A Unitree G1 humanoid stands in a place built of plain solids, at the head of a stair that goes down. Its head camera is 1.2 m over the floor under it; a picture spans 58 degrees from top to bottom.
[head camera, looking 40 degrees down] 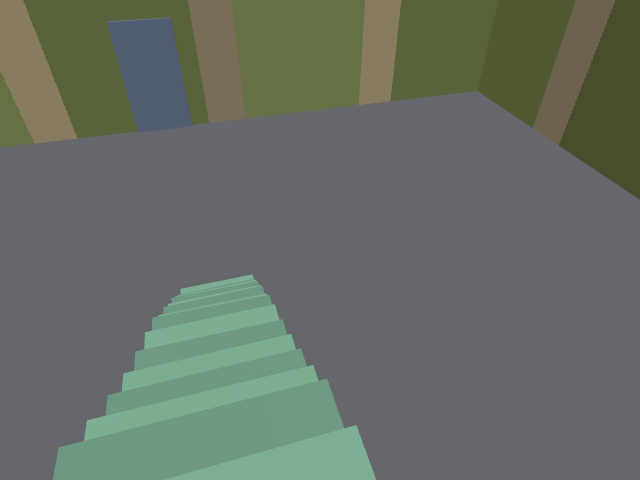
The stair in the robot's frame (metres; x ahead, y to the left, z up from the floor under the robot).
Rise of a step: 0.19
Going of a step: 0.25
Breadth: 0.89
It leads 16 degrees to the left of straight ahead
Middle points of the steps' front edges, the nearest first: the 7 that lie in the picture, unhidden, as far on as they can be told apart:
0.75 0.40 -0.19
0.94 0.46 -0.38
1.16 0.52 -0.57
1.40 0.59 -0.76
1.66 0.66 -0.95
1.96 0.75 -1.15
2.23 0.83 -1.34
